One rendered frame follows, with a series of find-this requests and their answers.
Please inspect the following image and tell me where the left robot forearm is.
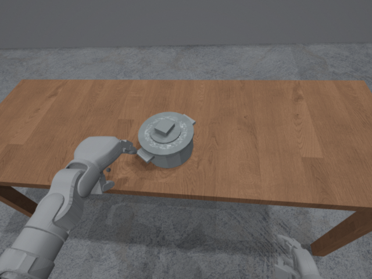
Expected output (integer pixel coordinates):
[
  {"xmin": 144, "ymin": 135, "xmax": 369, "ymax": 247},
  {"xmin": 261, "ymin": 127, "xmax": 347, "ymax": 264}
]
[{"xmin": 0, "ymin": 159, "xmax": 100, "ymax": 279}]

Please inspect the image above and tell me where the left robot hand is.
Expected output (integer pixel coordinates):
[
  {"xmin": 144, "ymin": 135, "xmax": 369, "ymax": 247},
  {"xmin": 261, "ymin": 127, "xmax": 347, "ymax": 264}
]
[{"xmin": 74, "ymin": 136, "xmax": 137, "ymax": 195}]

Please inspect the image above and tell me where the knob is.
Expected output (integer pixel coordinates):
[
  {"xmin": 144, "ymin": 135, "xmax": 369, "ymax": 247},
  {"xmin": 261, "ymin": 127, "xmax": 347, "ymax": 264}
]
[{"xmin": 154, "ymin": 119, "xmax": 175, "ymax": 136}]

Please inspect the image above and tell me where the lid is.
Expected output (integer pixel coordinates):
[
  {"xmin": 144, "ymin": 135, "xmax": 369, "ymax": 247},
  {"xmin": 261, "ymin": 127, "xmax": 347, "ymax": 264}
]
[{"xmin": 138, "ymin": 112, "xmax": 194, "ymax": 156}]

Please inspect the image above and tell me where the table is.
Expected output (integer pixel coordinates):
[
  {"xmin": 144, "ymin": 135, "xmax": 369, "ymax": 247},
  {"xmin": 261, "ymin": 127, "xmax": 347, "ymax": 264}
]
[{"xmin": 0, "ymin": 80, "xmax": 372, "ymax": 256}]

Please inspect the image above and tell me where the pot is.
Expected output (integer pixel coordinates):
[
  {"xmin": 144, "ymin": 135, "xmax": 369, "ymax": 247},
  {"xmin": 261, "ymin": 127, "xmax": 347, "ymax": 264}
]
[{"xmin": 137, "ymin": 114, "xmax": 196, "ymax": 169}]

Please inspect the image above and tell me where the right robot hand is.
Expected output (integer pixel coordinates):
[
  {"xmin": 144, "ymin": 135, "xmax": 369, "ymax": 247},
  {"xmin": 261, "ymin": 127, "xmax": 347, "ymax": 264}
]
[{"xmin": 274, "ymin": 235, "xmax": 321, "ymax": 279}]

